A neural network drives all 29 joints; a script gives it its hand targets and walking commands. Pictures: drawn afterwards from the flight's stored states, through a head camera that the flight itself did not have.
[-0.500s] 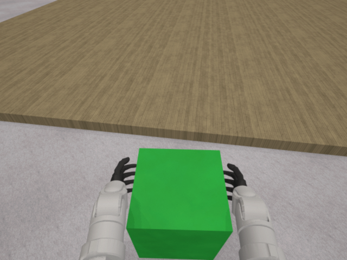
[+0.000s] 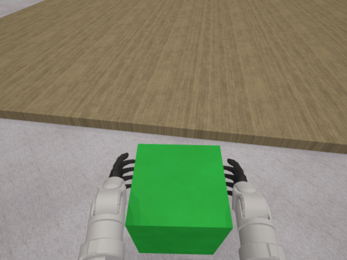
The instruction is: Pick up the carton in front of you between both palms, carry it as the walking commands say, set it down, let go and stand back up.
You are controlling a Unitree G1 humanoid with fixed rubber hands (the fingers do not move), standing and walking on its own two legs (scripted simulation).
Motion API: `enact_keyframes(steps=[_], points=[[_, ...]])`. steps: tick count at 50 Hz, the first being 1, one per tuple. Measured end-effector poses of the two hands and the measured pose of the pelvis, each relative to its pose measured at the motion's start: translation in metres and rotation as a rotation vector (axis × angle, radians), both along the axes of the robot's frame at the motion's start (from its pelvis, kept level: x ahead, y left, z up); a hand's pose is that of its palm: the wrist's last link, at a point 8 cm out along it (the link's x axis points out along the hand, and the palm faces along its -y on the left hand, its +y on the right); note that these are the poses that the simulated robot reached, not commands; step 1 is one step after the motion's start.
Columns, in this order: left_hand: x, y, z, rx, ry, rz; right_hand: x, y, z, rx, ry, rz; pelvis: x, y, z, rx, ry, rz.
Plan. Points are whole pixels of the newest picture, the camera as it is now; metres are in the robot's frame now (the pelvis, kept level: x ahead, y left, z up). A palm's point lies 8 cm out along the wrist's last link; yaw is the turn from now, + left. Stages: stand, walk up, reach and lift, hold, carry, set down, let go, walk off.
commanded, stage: reach and lift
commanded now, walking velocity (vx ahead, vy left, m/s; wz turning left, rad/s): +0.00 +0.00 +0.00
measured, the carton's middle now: (177, 202) +0.29 +0.00 -0.05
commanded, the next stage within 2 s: hold in 0.32 s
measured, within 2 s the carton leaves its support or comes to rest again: neither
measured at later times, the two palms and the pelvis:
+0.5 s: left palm (113, 179) +0.29 +0.15 +0.06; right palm (241, 184) +0.29 -0.15 +0.05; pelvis +0.01 +0.00 +0.00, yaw +0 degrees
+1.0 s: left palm (114, 179) +0.29 +0.15 +0.06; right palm (242, 184) +0.28 -0.15 +0.05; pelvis +0.00 +0.00 +0.00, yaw +0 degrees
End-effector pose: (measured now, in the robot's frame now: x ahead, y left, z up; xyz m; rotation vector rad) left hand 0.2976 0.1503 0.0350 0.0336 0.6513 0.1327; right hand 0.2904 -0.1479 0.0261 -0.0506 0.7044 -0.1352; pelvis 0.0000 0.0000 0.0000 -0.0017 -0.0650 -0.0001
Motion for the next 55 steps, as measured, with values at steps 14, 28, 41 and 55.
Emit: enact_keyframes(steps=[14,28,41,55], points=[[0.0,0.002,0.006,0.007,0.002,-0.008,-0.001,0.001,0.006,-0.008,0.0,0.007,0.007,0.002,0.002,0.0,-0.017,-0.001],[-0.007,0.003,0.024,0.005,-0.018,0.002,-0.006,0.003,0.024,-0.006,-0.021,0.007,0.003,0.002,0.003,0.001,-0.053,0.0],[-0.01,0.001,0.023,-0.002,-0.013,0.009,-0.008,0.001,0.023,0.005,-0.017,-0.003,-0.007,0.001,0.001,0.0,-0.06,0.001],[-0.007,0.001,0.023,0.001,-0.012,0.007,-0.005,0.001,0.024,-0.001,-0.018,0.0,-0.002,0.001,0.002,0.0,-0.058,0.001]])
